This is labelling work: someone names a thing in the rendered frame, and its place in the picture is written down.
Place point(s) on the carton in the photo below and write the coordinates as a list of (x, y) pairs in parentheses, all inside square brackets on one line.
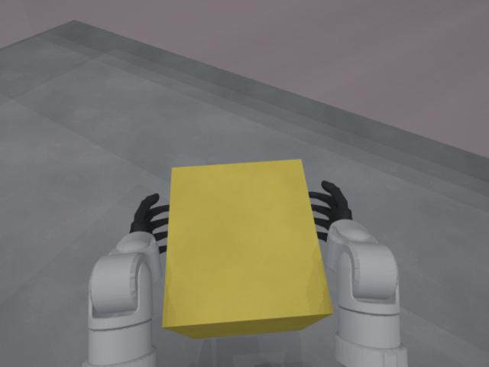
[(243, 255)]

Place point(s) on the left robot hand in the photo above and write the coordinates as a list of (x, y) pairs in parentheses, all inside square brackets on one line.
[(144, 215)]

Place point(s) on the robot left forearm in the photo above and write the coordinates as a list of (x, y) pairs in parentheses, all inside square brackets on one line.
[(121, 304)]

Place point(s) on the right robot hand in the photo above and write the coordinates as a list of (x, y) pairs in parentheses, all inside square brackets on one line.
[(337, 202)]

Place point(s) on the robot right forearm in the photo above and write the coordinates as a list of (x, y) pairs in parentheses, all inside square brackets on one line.
[(368, 298)]

